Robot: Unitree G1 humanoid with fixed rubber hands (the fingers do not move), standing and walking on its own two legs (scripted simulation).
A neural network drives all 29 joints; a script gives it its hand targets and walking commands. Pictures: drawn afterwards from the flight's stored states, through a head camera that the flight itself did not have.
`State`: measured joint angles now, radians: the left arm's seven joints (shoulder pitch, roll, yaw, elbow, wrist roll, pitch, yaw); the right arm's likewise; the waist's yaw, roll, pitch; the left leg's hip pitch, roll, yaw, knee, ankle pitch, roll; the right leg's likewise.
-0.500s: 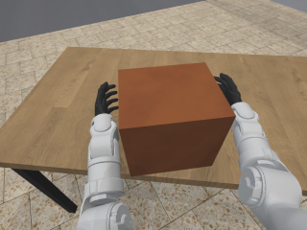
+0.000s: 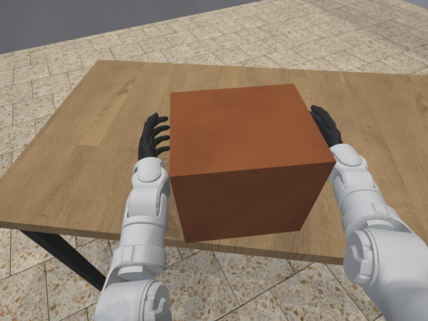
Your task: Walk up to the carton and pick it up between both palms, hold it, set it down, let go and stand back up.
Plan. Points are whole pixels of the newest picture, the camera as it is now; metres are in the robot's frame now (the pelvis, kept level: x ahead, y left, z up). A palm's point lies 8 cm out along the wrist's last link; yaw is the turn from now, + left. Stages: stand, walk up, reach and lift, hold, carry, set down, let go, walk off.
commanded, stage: set down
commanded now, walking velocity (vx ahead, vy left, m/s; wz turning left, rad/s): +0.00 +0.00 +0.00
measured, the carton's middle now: (238, 165) +0.40 +0.00 +0.07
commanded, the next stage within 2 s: none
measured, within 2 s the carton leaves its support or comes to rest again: rests again in 0.06 s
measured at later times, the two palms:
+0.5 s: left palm (147, 153) +0.39 +0.18 +0.10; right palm (353, 136) +0.45 -0.22 +0.11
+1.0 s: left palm (125, 127) +0.38 +0.20 +0.18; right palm (389, 107) +0.44 -0.25 +0.19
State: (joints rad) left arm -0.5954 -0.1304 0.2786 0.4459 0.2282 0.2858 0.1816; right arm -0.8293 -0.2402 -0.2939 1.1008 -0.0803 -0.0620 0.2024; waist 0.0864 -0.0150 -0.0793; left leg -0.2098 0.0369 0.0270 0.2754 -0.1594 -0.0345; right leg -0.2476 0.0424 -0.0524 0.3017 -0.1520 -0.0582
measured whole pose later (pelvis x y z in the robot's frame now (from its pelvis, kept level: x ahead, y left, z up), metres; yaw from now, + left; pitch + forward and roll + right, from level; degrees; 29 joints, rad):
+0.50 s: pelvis -0.01 +0.00 -0.01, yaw -2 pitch +13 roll +0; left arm -0.72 0.03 0.17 0.64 -0.02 0.22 0.21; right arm -0.96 -0.52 0.13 1.19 0.38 -0.03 0.17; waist 0.15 0.02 -0.14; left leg -0.42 0.06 0.06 0.36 -0.17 -0.04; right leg -0.45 0.07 -0.02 0.33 -0.12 -0.07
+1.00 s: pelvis -0.02 +0.00 +0.00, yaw -2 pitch +11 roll +0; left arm -0.75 0.11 0.19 0.32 -0.08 0.61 0.22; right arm -1.00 -0.64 0.06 1.01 0.43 0.24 0.22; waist 0.12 0.02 -0.15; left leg -0.37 0.05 0.05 0.35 -0.16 -0.03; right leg -0.39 0.06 -0.03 0.30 -0.11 -0.06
